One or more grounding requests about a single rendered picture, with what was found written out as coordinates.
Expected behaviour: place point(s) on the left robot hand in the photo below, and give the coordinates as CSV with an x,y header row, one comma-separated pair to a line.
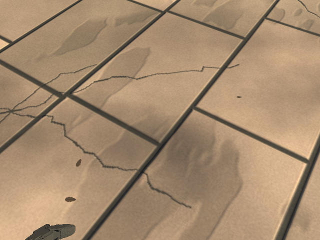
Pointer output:
x,y
53,232

